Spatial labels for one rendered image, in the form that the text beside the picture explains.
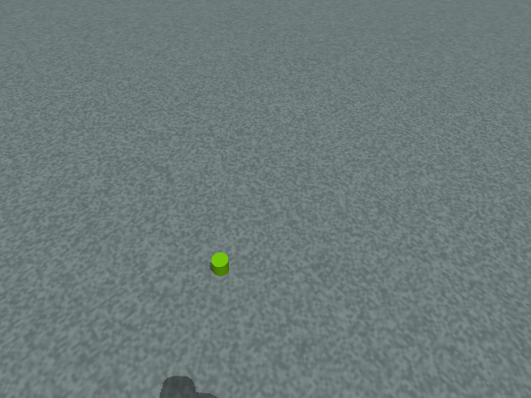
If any tin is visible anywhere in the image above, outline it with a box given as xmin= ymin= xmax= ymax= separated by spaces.
xmin=212 ymin=252 xmax=229 ymax=276

